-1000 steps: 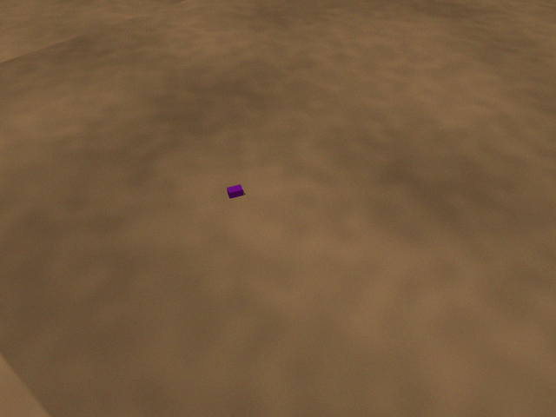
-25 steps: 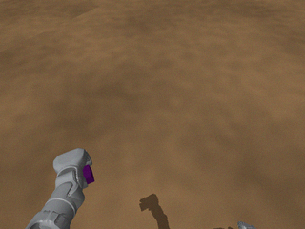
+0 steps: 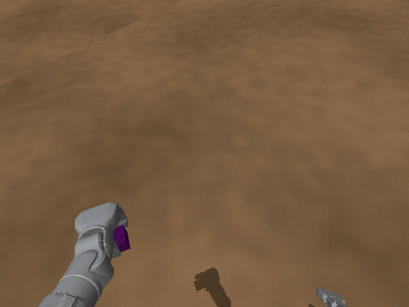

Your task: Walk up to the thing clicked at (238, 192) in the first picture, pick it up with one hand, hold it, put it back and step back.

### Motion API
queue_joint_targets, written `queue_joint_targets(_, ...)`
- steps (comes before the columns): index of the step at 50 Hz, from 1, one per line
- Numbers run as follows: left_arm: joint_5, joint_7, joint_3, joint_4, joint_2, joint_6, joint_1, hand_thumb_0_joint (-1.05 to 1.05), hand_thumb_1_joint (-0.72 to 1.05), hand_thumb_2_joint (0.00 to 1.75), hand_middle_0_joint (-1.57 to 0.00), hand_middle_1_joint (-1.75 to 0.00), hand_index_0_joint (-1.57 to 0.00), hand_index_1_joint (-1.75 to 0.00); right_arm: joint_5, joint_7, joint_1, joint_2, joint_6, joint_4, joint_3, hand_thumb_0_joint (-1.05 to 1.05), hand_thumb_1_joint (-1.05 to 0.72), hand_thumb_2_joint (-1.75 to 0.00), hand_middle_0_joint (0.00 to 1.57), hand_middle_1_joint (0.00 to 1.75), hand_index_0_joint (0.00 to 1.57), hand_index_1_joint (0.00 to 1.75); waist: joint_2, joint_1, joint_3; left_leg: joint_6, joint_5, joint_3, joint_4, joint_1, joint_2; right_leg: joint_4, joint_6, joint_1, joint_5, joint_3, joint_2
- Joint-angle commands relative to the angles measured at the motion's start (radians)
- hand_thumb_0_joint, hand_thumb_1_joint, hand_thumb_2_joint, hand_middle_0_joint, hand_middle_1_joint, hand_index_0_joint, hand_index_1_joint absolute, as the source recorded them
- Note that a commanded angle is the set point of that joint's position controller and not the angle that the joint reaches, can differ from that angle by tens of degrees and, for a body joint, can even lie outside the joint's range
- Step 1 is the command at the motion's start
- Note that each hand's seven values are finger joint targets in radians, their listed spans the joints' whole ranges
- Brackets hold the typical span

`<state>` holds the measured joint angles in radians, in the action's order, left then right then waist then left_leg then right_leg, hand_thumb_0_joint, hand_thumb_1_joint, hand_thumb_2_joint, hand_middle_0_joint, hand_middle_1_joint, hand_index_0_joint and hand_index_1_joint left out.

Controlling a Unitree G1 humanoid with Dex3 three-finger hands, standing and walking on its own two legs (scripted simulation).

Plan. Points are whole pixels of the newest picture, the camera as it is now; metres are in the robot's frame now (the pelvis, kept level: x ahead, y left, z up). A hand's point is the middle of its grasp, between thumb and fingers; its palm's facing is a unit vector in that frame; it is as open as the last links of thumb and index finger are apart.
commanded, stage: hold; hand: left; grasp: from above
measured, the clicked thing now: (111, 242) +0.32 +0.23 -0.08
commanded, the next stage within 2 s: crouch in 1.06 s
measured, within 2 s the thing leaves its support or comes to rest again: neither
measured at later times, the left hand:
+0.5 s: hand (104, 241) +0.29 +0.22 -0.03, palm faces -0.40 -0.17 -0.90, open 7.2 cm
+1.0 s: hand (104, 239) +0.30 +0.22 -0.02, palm faces -0.41 -0.17 -0.90, open 7.3 cm
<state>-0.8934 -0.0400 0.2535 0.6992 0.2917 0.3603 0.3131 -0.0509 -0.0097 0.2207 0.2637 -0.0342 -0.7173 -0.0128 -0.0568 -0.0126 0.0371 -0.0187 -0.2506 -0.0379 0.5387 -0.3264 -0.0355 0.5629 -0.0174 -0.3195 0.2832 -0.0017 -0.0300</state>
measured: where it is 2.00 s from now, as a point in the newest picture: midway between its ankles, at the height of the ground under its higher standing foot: outside the picture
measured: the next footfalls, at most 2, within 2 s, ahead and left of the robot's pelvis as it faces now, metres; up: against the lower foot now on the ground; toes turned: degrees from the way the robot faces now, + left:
none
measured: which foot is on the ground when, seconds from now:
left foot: down 0.00-1.00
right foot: down 0.00-1.00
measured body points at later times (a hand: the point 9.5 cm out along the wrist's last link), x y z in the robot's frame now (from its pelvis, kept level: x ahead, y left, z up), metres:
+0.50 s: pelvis +0.00 +0.00 +0.00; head -0.01 -0.03 +0.45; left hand +0.31 +0.22 +0.03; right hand +0.15 -0.24 -0.11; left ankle +0.02 +0.13 -0.73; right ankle +0.01 -0.13 -0.73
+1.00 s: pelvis +0.00 +0.00 +0.00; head +0.00 -0.03 +0.45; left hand +0.32 +0.23 +0.03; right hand +0.15 -0.24 -0.11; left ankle +0.02 +0.13 -0.73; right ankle +0.01 -0.13 -0.73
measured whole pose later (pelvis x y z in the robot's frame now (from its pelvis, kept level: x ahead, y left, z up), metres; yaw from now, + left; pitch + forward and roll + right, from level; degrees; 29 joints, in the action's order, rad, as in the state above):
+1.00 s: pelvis +0.00 +0.00 +0.00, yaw +0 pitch +1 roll +1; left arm -0.90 0.04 0.27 0.59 0.31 0.39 0.27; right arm -0.06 -0.02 0.20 0.26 -0.02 -0.69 -0.01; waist -0.06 0.01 0.03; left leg -0.02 -0.23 -0.05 0.48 -0.26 -0.03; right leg 0.51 -0.02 -0.26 0.26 -0.01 -0.03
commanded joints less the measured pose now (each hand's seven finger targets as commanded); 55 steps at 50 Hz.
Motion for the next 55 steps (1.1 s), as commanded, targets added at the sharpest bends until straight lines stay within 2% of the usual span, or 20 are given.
queue_joint_targets(1,-0.031,-0.035,-0.073,-0.219,0.192,0.001,0.355,0.00,0.82,0.17,-1.17,-0.17,-1.18,-0.17,-0.006,-0.006,-0.080,0.118,-0.045,0.134,-0.038,0.00,-0.88,-0.89,0.20,0.30,0.20,0.30,0.062,0.006,0.225,0.027,0.139,-0.001,-0.070,0.116,0.046,-0.106,0.013,0.064,-0.160,0.004,0.048)
queue_joint_targets(3,-0.029,-0.034,-0.078,-0.210,0.190,0.007,0.324,0.00,0.80,0.20,-1.17,-0.18,-1.17,-0.18,-0.007,-0.007,-0.093,0.114,-0.045,0.137,-0.036,0.00,-0.88,-0.89,0.20,0.30,0.20,0.30,0.063,0.015,0.218,0.028,0.132,-0.004,-0.074,0.116,0.047,-0.110,0.012,0.068,-0.150,0.005,0.047)
queue_joint_targets(4,-0.033,-0.032,-0.065,-0.215,0.174,0.010,0.332,0.00,0.80,0.20,-1.17,-0.18,-1.17,-0.17,-0.006,-0.006,-0.088,0.116,-0.044,0.136,-0.036,0.00,-0.88,-0.89,0.20,0.30,0.20,0.30,0.062,0.002,0.227,0.029,0.142,-0.005,-0.071,0.126,0.047,-0.108,0.011,0.067,-0.165,0.002,0.047)
queue_joint_targets(6,-0.034,-0.029,-0.075,-0.242,0.199,0.013,0.356,0.00,0.80,0.19,-1.15,-0.20,-1.16,-0.19,-0.007,-0.008,-0.089,0.118,-0.045,0.134,-0.036,0.00,-0.88,-0.89,0.20,0.30,0.20,0.30,0.061,0.004,0.238,0.030,0.158,-0.004,-0.070,0.132,0.047,-0.107,0.009,0.070,-0.181,0.003,0.047)
queue_joint_targets(8,-0.035,-0.023,-0.075,-0.229,0.196,0.020,0.318,0.00,0.80,0.20,-1.16,-0.19,-1.17,-0.19,-0.008,-0.009,-0.100,0.112,-0.045,0.141,-0.032,0.00,-0.88,-0.89,0.20,0.30,0.20,0.30,0.052,0.017,0.208,0.027,0.141,-0.002,-0.082,0.119,0.045,-0.112,0.014,0.072,-0.158,0.008,0.049)
queue_joint_targets(14,-0.025,0.009,-0.059,-0.276,0.189,0.039,0.315,0.00,0.79,0.22,-1.17,-0.19,-1.17,-0.19,-0.013,-0.011,-0.120,0.114,-0.041,0.155,-0.029,0.00,-0.88,-0.90,0.20,0.30,0.20,0.30,0.066,0.015,0.218,0.032,0.148,-0.008,-0.093,0.151,0.046,-0.122,0.011,0.082,-0.165,0.009,0.049)
queue_joint_targets(18,-0.038,0.027,-0.066,-0.296,0.205,0.038,0.307,0.00,0.74,0.21,-1.13,-0.20,-1.13,-0.19,-0.014,-0.015,-0.120,0.110,-0.039,0.160,-0.026,0.00,-0.88,-0.90,0.20,0.30,0.20,0.30,0.051,0.025,0.221,0.031,0.168,-0.007,-0.098,0.155,0.046,-0.119,0.015,0.092,-0.181,0.011,0.051)
queue_joint_targets(20,-0.041,0.035,-0.062,-0.274,0.199,0.040,0.298,0.00,0.73,0.22,-1.13,-0.20,-1.13,-0.20,-0.014,-0.017,-0.123,0.109,-0.036,0.164,-0.024,0.00,-0.88,-0.90,0.20,0.30,0.20,0.30,0.063,0.018,0.207,0.033,0.176,-0.008,-0.099,0.159,0.047,-0.122,0.013,0.086,-0.191,0.010,0.051)
queue_joint_targets(22,-0.042,0.035,-0.070,-0.278,0.206,0.039,0.294,0.00,0.73,0.23,-1.12,-0.22,-1.12,-0.21,-0.015,-0.016,-0.119,0.109,-0.036,0.166,-0.024,0.00,-0.88,-0.90,0.20,0.30,0.20,0.30,0.060,0.021,0.196,0.031,0.166,-0.009,-0.102,0.154,0.047,-0.125,0.014,0.083,-0.178,0.009,0.051)
queue_joint_targets(27,-0.042,0.034,-0.049,-0.265,0.173,0.031,0.274,0.00,0.73,0.27,-1.12,-0.23,-1.12,-0.23,-0.013,-0.013,-0.121,0.105,-0.039,0.173,-0.023,0.00,-0.88,-0.90,0.20,0.30,0.20,0.30,0.061,0.017,0.183,0.030,0.151,-0.008,-0.106,0.149,0.047,-0.129,0.016,0.076,-0.159,0.010,0.051)
queue_joint_targets(30,-0.043,0.026,-0.077,-0.309,0.212,0.022,0.307,0.00,0.76,0.29,-1.14,-0.27,-1.14,-0.26,-0.014,-0.014,-0.119,0.102,-0.036,0.173,-0.025,0.00,-0.88,-0.90,0.20,0.30,0.20,0.30,0.053,0.025,0.214,0.031,0.169,-0.011,-0.099,0.161,0.049,-0.130,0.013,0.090,-0.179,0.008,0.049)
queue_joint_targets(33,-0.052,0.014,-0.070,-0.311,0.203,0.021,0.345,0.00,0.77,0.28,-1.14,-0.26,-1.15,-0.26,-0.013,-0.015,-0.115,0.104,-0.034,0.163,-0.027,0.00,-0.88,-0.90,0.20,0.30,0.20,0.30,0.044,0.013,0.235,0.032,0.185,-0.014,-0.096,0.182,0.048,-0.127,0.011,0.088,-0.201,0.003,0.049)
queue_joint_targets(36,-0.045,0.012,-0.080,-0.292,0.213,0.028,0.315,0.00,0.77,0.29,-1.15,-0.25,-1.15,-0.25,-0.014,-0.014,-0.120,0.107,-0.032,0.161,-0.027,0.00,-0.88,-0.90,0.20,0.30,0.20,0.30,0.045,0.028,0.223,0.029,0.185,-0.008,-0.100,0.171,0.045,-0.128,0.015,0.100,-0.192,0.008,0.051)
queue_joint_targets(39,-0.043,0.019,-0.055,-0.243,0.188,0.033,0.300,0.00,0.72,0.29,-1.12,-0.25,-1.12,-0.25,-0.013,-0.014,-0.117,0.112,-0.031,0.161,-0.028,0.00,-0.88,-0.90,0.20,0.30,0.20,0.30,0.062,0.019,0.197,0.029,0.172,-0.006,-0.109,0.161,0.042,-0.131,0.017,0.091,-0.178,0.010,0.055)
queue_joint_targets(41,-0.036,0.027,-0.071,-0.257,0.202,0.034,0.297,0.00,0.73,0.29,-1.11,-0.27,-1.12,-0.27,-0.015,-0.013,-0.115,0.110,-0.029,0.165,-0.032,0.00,-0.88,-0.90,0.20,0.30,0.20,0.30,0.048,0.030,0.203,0.029,0.180,-0.011,-0.110,0.163,0.043,-0.134,0.019,0.097,-0.184,0.012,0.053)
queue_joint_targets(44,-0.033,0.042,-0.055,-0.283,0.186,0.030,0.290,0.00,0.72,0.29,-1.12,-0.27,-1.12,-0.27,-0.017,-0.014,-0.121,0.106,-0.031,0.172,-0.030,0.00,-0.88,-0.90,0.20,0.30,0.20,0.30,0.049,0.029,0.222,0.030,0.204,-0.011,-0.105,0.173,0.045,-0.129,0.017,0.107,-0.211,0.008,0.051)
queue_joint_targets(45,-0.034,0.041,-0.069,-0.264,0.198,0.035,0.262,0.00,0.72,0.31,-1.11,-0.28,-1.11,-0.28,-0.016,-0.016,-0.119,0.106,-0.028,0.173,-0.029,0.00,-0.88,-0.90,0.20,0.30,0.20,0.30,0.053,0.037,0.206,0.029,0.207,-0.010,-0.106,0.164,0.046,-0.133,0.017,0.106,-0.208,0.011,0.053)
queue_joint_targets(48,-0.037,0.040,-0.064,-0.314,0.200,0.021,0.309,0.00,0.73,0.27,-1.11,-0.27,-1.12,-0.27,-0.015,-0.015,-0.116,0.105,-0.029,0.174,-0.031,0.00,-0.88,-0.90,0.20,0.30,0.20,0.30,0.069,0.025,0.225,0.033,0.203,-0.013,-0.103,0.177,0.046,-0.133,0.014,0.106,-0.216,0.008,0.050)
queue_joint_targets(52,-0.047,0.026,-0.078,-0.321,0.208,0.025,0.305,0.00,0.75,0.27,-1.12,-0.28,-1.13,-0.27,-0.016,-0.015,-0.108,0.106,-0.022,0.172,-0.034,0.00,-0.88,-0.90,0.20,0.30,0.20,0.30,0.056,0.029,0.246,0.033,0.238,-0.017,-0.097,0.197,0.047,-0.128,0.012,0.118,-0.253,0.006,0.049)
queue_joint_targets(55,-0.045,0.020,-0.070,-0.304,0.202,0.032,0.303,0.00,0.73,0.31,-1.12,-0.29,-1.12,-0.28,-0.014,-0.014,-0.116,0.108,-0.021,0.168,-0.031,0.00,-0.88,-0.90,0.20,0.30,0.20,0.30,0.049,0.032,0.213,0.029,0.213,-0.011,-0.108,0.182,0.045,-0.134,0.017,0.110,-0.218,0.010,0.052)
